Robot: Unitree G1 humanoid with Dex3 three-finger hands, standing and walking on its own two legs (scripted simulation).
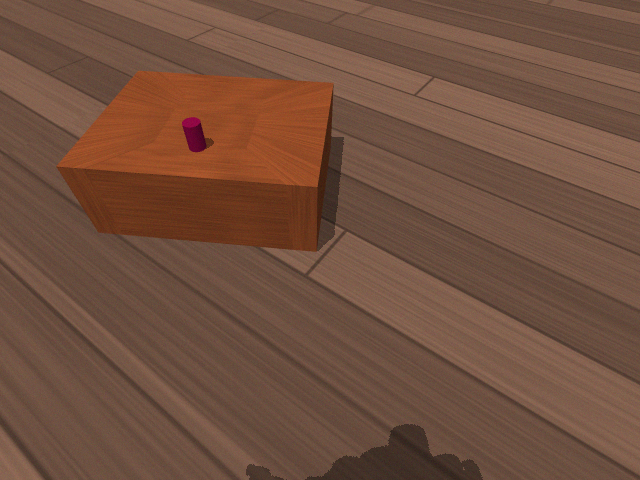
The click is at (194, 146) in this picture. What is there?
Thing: squat round
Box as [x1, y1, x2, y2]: [182, 117, 205, 151]
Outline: 187,118 182,121 182,125 189,148 192,151 200,151 205,148 205,142 199,119 195,117
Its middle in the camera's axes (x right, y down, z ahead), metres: -0.46 -0.37 +1.42
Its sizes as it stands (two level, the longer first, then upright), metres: 0.065 0.065 0.108
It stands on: a support 0.36 m high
